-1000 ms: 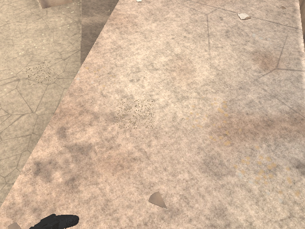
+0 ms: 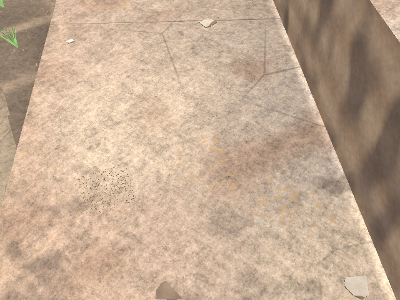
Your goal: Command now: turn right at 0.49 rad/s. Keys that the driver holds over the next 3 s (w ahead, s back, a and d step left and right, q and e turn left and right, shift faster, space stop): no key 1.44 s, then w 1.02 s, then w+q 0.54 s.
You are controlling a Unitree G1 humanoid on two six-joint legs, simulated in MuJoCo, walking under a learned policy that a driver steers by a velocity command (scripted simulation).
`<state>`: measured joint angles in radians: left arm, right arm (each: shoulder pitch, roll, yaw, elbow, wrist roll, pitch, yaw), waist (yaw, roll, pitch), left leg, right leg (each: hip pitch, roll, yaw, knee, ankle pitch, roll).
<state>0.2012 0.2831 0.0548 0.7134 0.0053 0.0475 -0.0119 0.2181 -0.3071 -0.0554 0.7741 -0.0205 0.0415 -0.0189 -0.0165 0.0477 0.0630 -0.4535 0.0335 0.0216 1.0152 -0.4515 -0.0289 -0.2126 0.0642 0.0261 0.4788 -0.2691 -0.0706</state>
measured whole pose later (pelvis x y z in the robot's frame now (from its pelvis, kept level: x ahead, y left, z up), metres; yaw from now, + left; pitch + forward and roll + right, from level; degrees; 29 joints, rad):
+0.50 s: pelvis +0.01 +0.02 +0.00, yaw -5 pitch -1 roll +0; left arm 0.24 0.24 0.00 0.84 0.01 0.02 0.01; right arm 0.21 -0.23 0.01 0.82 -0.01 0.00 -0.02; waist 0.01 -0.03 0.03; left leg -0.17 -0.03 0.00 0.42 -0.23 0.03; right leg -0.15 0.08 0.11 0.40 -0.23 -0.04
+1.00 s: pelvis +0.02 +0.04 +0.01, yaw -5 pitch -1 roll +0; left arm 0.24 0.22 -0.02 1.09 0.01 0.01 0.04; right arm 0.24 -0.22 0.01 1.05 -0.01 0.00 -0.03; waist 0.00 -0.01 0.03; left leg -0.14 -0.06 -0.01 0.37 -0.20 0.05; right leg -0.11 0.05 0.10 0.36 -0.22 -0.01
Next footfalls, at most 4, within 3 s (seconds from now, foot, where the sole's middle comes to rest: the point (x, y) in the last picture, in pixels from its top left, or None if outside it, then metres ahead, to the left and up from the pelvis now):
0.36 left None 0.06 0.12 -0.78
1.78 right None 0.11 -0.09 -0.78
2.24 left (215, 296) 0.47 0.03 -0.78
2.78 right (260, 212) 0.77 -0.15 -0.78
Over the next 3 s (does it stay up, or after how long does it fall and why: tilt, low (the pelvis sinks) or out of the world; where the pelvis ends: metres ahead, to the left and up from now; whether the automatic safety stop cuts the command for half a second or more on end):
stays up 0.72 -0.06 0.01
